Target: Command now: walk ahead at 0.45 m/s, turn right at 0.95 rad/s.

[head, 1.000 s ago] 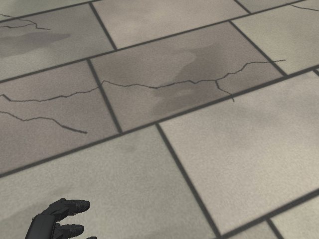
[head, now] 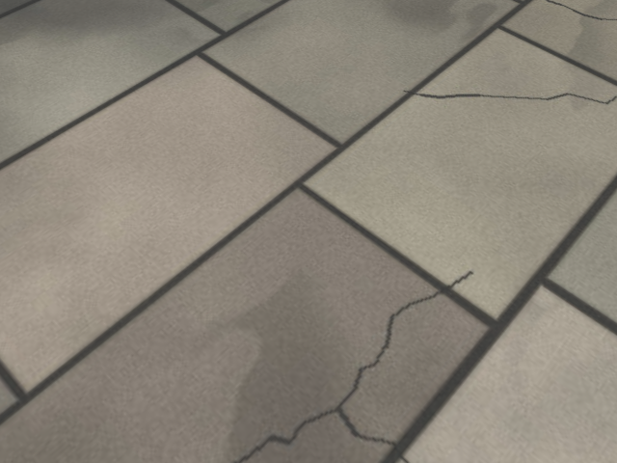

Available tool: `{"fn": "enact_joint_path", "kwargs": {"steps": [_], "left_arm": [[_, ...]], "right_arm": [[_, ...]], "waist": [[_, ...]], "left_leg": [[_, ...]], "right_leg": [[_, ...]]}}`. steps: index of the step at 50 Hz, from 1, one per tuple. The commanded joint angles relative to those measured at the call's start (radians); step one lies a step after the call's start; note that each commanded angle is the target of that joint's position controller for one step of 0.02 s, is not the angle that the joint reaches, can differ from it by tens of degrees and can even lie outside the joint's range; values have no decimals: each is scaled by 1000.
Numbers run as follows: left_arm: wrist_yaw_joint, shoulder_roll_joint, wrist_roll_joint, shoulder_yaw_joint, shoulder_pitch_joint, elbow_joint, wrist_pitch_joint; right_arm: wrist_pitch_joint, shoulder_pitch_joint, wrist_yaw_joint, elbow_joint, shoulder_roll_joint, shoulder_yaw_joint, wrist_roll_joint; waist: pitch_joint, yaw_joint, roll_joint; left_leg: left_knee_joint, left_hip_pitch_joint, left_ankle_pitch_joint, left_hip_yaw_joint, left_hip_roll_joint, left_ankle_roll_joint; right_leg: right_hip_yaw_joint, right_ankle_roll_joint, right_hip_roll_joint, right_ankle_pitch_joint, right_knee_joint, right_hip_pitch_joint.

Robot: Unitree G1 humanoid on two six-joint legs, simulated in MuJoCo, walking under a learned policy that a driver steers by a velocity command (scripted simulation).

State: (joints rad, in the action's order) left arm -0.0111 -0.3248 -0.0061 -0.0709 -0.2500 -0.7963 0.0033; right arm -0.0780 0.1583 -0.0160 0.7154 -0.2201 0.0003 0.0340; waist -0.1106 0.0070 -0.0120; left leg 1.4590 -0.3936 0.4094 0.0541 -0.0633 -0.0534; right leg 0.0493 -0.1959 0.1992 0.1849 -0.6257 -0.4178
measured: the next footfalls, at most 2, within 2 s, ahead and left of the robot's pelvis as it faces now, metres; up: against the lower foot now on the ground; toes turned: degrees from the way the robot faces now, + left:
left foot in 0.30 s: +0.39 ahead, +0.10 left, +0.00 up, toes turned -25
right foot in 0.70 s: +0.19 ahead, -0.04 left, +0.00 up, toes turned -33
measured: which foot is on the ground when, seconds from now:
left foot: up 0.00-0.28, down 0.30-0.70, up 0.72-1.00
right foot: down 0.00-0.30, up 0.32-0.68, down 0.70-1.00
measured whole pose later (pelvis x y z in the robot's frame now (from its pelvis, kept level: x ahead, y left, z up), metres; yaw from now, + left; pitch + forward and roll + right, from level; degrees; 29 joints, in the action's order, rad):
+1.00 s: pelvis +0.20 +0.06 +0.03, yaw -28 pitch -1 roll +0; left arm 0.03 -0.22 -0.03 0.00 -0.14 -0.69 -0.03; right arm 0.08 0.33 0.03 0.76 -0.29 0.06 0.00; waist -0.04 -0.04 0.02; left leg 0.87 -0.34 0.47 -0.03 0.00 -0.03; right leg 0.09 -0.05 0.01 0.26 -0.47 -0.20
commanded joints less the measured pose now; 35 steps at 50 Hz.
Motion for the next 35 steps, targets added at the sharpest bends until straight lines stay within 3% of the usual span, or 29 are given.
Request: {"fn": "enact_joint_path", "kwargs": {"steps": [1,3,4,5,7,10,12,14,15,16,17,18,19,20,22,24,27,32,34,35], "left_arm": [[16,-129,23,-37,-54,70,25],[12,-152,8,-44,-38,76,33],[11,-166,1,-50,-74,72,34],[10,-155,4,-52,-84,69,28],[17,-152,13,-56,-79,77,5],[29,-154,8,-62,-118,78,-25],[31,-158,-5,-66,-91,101,-32],[31,-156,-9,-64,-27,129,-22],[26,-120,10,-52,-22,145,-11],[31,-21,13,-28,-120,159,-9],[31,-100,-2,-40,-250,162,-19],[29,-146,-33,-50,-208,121,-37],[14,-161,-36,-54,-108,131,-49],[2,-148,-25,-55,-71,142,-62],[-19,-120,-8,-41,-63,156,-83],[-21,-89,-1,-27,-38,174,-86],[-24,-66,-6,-10,-5,191,-90],[-29,-60,-3,12,10,196,-84],[-26,-59,-16,16,-49,164,-68],[-21,-96,-28,14,-41,167,-60]], "right_arm": [[40,112,-9,-67,-165,37,25],[57,58,-4,-89,-136,28,22],[58,44,-6,-115,-123,23,10],[58,12,-10,-129,-126,20,2],[58,-60,-12,-144,-128,16,-2],[54,-145,-6,-172,-130,4,-10],[41,-123,-12,-163,-165,9,-13],[21,-11,-25,-124,-198,20,-12],[7,91,-36,-102,-228,28,-4],[13,128,-46,-116,-278,33,-14],[37,117,-42,-124,-289,52,-28],[56,48,-44,-146,-219,43,-27],[69,13,-46,-157,-153,24,-26],[81,-21,-47,-160,-143,19,-15],[86,-38,-42,-144,-179,34,-6],[77,7,-28,-120,-187,43,2],[73,27,-16,-102,-201,56,5],[99,33,8,-83,-238,76,0],[115,70,13,-64,-240,80,-16],[116,125,22,-55,-194,74,-17]], "waist": [[122,-51,106],[163,-52,130],[174,-44,67],[187,-30,49],[217,3,20],[202,56,-39],[186,47,-62],[175,-20,-78],[220,-62,-12],[330,-14,189],[500,40,302],[407,36,154],[296,11,82],[250,19,72],[180,25,148],[191,16,152],[206,14,161],[190,9,214],[164,35,158],[143,22,-31]], "left_leg": [[-138,-182,11,10,-47,-31],[-283,-118,-48,-30,-36,-37],[-360,-110,-94,-34,-22,-31],[-432,-110,-163,-35,-6,-21],[-568,-84,-280,-40,44,-5],[-734,-80,-346,-23,110,8],[-849,-20,-327,29,130,17],[-1011,129,-387,59,124,44],[-1080,325,-555,135,-3,83],[-1006,537,-1013,371,-314,156],[-1027,564,-1008,636,-475,314],[-1049,479,-807,561,-396,317],[-1072,373,-661,383,-304,281],[-1109,309,-536,283,-241,245],[-1155,194,-492,129,-177,226],[-1154,181,-537,86,-176,239],[-1162,158,-467,61,-206,260],[-1170,81,-247,19,-197,229],[-1093,-15,-235,-30,-171,158],[-934,-89,-111,-114,-102,86]], "right_leg": [[-418,-153,-318,-831,290,200],[-350,-96,-231,-907,278,130],[-356,-97,-233,-1047,234,122],[-345,-63,-207,-1056,203,141],[-339,11,-143,-873,177,166],[-422,72,-124,-728,129,221],[-512,95,-136,-589,76,233],[-544,133,-116,-497,-39,209],[-481,168,-75,-318,-228,130],[-284,187,37,474,-500,-14],[-197,199,19,563,-630,-79],[-169,214,-66,445,-698,-115],[-151,225,-87,357,-687,-121],[-143,239,-108,303,-676,-109],[-102,252,-135,249,-646,-68],[-89,246,-132,260,-572,-37],[-82,219,-146,281,-436,13],[-18,162,-140,266,-86,198],[-22,124,-129,134,169,346],[-238,98,-263,183,351,375]]}}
